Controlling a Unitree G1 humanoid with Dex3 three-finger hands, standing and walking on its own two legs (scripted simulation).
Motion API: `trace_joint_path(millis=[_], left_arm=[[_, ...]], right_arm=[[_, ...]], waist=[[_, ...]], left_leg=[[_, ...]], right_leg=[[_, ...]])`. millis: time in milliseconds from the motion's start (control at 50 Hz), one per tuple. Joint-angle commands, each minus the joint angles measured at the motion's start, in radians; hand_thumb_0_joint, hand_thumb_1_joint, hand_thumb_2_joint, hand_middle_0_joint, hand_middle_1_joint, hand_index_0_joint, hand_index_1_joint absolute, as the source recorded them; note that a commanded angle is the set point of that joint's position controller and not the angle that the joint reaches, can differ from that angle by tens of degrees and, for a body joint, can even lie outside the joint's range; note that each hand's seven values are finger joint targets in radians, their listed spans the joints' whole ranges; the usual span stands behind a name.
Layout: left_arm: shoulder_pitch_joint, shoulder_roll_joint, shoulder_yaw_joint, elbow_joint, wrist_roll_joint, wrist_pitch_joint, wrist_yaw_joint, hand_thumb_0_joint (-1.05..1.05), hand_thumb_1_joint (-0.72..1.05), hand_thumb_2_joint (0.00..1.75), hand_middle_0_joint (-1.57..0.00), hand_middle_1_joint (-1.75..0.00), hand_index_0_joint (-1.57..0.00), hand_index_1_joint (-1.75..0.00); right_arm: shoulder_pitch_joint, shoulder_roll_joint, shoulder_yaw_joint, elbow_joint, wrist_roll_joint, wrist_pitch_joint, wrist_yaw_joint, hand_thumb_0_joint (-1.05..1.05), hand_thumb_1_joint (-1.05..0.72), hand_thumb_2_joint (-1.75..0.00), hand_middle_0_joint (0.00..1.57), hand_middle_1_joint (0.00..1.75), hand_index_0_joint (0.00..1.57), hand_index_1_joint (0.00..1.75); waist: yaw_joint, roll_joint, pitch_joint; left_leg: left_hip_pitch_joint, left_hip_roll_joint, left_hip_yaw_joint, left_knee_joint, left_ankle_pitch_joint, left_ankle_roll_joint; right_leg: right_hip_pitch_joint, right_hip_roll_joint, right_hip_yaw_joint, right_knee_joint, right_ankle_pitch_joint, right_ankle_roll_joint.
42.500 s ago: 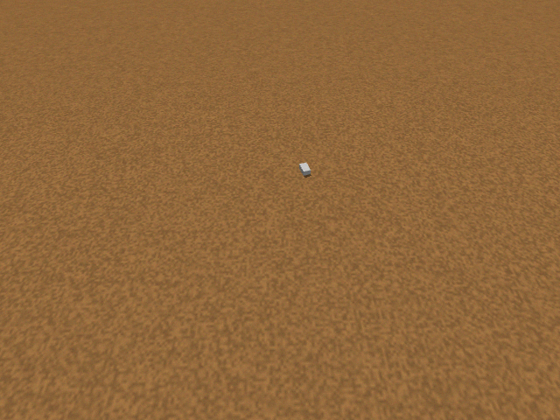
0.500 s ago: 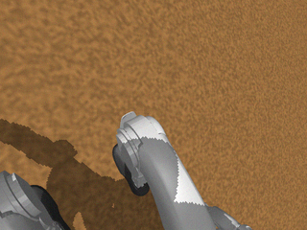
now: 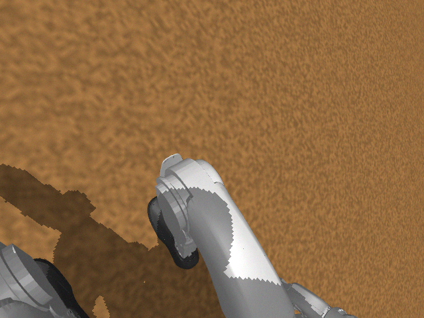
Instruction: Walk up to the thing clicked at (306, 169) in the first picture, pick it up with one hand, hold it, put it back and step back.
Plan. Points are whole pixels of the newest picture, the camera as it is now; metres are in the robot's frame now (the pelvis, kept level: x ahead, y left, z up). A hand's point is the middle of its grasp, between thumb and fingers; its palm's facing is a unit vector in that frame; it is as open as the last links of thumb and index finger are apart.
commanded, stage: rest palm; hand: left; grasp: from above
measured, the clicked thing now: out of the picture +0.45 +0.36 -0.31
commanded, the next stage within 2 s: close in 0.24 s
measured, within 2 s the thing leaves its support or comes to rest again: neither
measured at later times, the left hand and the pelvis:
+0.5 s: hand out of the picture +0.45 +0.34 -0.27, palm faces -0.22 -0.38 -0.90, open 12.8 cm; pelvis +0.00 +0.00 +0.00, yaw +0 degrees
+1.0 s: hand out of the picture +0.45 +0.33 -0.27, palm faces -0.22 -0.37 -0.90, open 10.5 cm; pelvis +0.00 +0.00 +0.01, yaw +0 degrees
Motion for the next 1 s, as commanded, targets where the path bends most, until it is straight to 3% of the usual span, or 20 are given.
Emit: trace_joint_path(millis=[0, 20, 80, 260, 340, 420, 460, 580, 760, 900, 980], left_arm=[[-0.198, 0.172, -0.026, -0.091, 0.013, 0.010, 0.035, 0.00, -0.45, 0.87, -0.21, -0.89, -0.19, -0.91], [-0.198, 0.178, -0.026, -0.086, 0.012, 0.010, 0.034, 0.00, -0.45, 0.88, -0.22, -0.89, -0.19, -0.91], [-0.191, 0.166, -0.022, -0.111, -0.009, 0.004, 0.033, 0.00, -0.43, 0.86, -0.22, -0.89, -0.20, -0.90], [-0.199, 0.182, -0.012, -0.117, -0.026, -0.017, 0.047, 0.00, -0.38, 0.83, -0.26, -0.83, -0.24, -0.85], [-0.200, 0.204, -0.006, -0.107, -0.015, -0.021, 0.045, 0.00, -0.31, 0.79, -0.30, -0.81, -0.29, -0.83], [-0.221, 0.196, -0.020, -0.143, -0.011, -0.020, 0.040, 0.00, -0.22, 0.71, -0.36, -0.75, -0.36, -0.76], [-0.202, 0.175, -0.024, -0.097, -0.004, -0.014, 0.048, 0.00, -0.20, 0.70, -0.38, -0.75, -0.37, -0.75], [-0.207, 0.155, -0.038, -0.088, -0.020, 0.004, 0.041, 0.00, -0.13, 0.64, -0.42, -0.71, -0.42, -0.70], [-0.201, 0.177, -0.034, -0.104, -0.004, 0.011, 0.051, 0.00, 0.01, 0.53, -0.53, -0.61, -0.54, -0.60], [-0.213, 0.191, -0.009, -0.137, -0.020, 0.012, 0.066, 0.00, 0.10, 0.45, -0.59, -0.53, -0.61, -0.52], [-0.214, 0.180, -0.020, -0.125, -0.032, 0.010, 0.051, 0.00, 0.17, 0.40, -0.65, -0.48, -0.67, -0.46]], right_arm=[[0.223, -0.343, -0.081, 0.029, 0.012, 0.004, 0.003, 0.00, -0.91, -0.91, 0.20, 0.30, 0.20, 0.30], [0.212, -0.348, -0.083, 0.032, 0.016, 0.003, 0.001, 0.00, -0.91, -0.91, 0.20, 0.30, 0.20, 0.30], [0.219, -0.347, -0.080, 0.018, 0.013, 0.002, 0.004, 0.00, -0.91, -0.91, 0.20, 0.30, 0.20, 0.30], [0.212, -0.350, -0.072, 0.026, 0.009, -0.006, 0.002, 0.00, -0.91, -0.91, 0.20, 0.30, 0.20, 0.30], [0.203, -0.348, -0.071, 0.035, 0.009, -0.007, -0.005, 0.00, -0.90, -0.91, 0.20, 0.30, 0.20, 0.30], [0.200, -0.348, -0.071, 0.031, 0.008, -0.009, -0.005, 0.00, -0.90, -0.90, 0.20, 0.30, 0.20, 0.30], [0.213, -0.353, -0.077, 0.034, 0.009, -0.008, -0.005, 0.00, -0.90, -0.90, 0.20, 0.30, 0.20, 0.30], [0.217, -0.350, -0.074, 0.032, 0.011, -0.009, -0.002, 0.00, -0.90, -0.90, 0.20, 0.30, 0.20, 0.30], [0.216, -0.355, -0.073, 0.022, 0.013, 0.000, -0.001, 0.00, -0.90, -0.90, 0.20, 0.30, 0.20, 0.30], [0.214, -0.350, -0.071, 0.014, 0.014, 0.001, 0.006, 0.00, -0.89, -0.90, 0.20, 0.30, 0.20, 0.30], [0.213, -0.350, -0.068, 0.018, 0.014, -0.003, 0.002, 0.00, -0.89, -0.90, 0.20, 0.30, 0.20, 0.30]], waist=[[-0.065, 0.616, -0.635], [-0.056, 0.614, -0.627], [-0.062, 0.604, -0.644], [-0.065, 0.595, -0.628], [-0.059, 0.602, -0.630], [-0.069, 0.611, -0.628], [-0.070, 0.595, -0.629], [-0.085, 0.581, -0.610], [-0.070, 0.611, -0.629], [-0.064, 0.632, -0.631], [-0.080, 0.611, -0.621]], left_leg=[[0.543, 0.046, 0.121, -0.240, 0.251, 0.011], [0.536, 0.048, 0.119, -0.242, 0.239, 0.011], [0.540, 0.048, 0.125, -0.231, 0.251, 0.015], [0.521, 0.049, 0.129, -0.218, 0.231, 0.016], [0.517, 0.050, 0.130, -0.226, 0.214, 0.014], [0.534, 0.048, 0.125, -0.228, 0.216, 0.013], [0.522, 0.050, 0.121, -0.232, 0.216, 0.014], [0.521, 0.046, 0.111, -0.234, 0.220, 0.015], [0.535, 0.051, 0.120, -0.238, 0.246, 0.013], [0.547, 0.054, 0.119, -0.237, 0.251, 0.011], [0.532, 0.051, 0.120, -0.235, 0.241, 0.013]], right_leg=[[0.371, 0.031, -0.145, -0.208, 0.341, -0.088], [0.362, 0.029, -0.145, -0.207, 0.332, -0.088], [0.387, 0.035, -0.141, -0.218, 0.348, -0.084], [0.399, 0.027, -0.141, -0.229, 0.339, -0.078], [0.405, 0.030, -0.139, -0.235, 0.322, -0.081], [0.389, 0.029, -0.140, -0.228, 0.321, -0.083], [0.403, 0.030, -0.146, -0.234, 0.325, -0.083], [0.376, 0.025, -0.149, -0.231, 0.327, -0.079], [0.404, 0.034, -0.143, -0.228, 0.355, -0.083], [0.394, 0.030, -0.145, -0.226, 0.353, -0.083], [0.383, 0.025, -0.145, -0.230, 0.343, -0.081]])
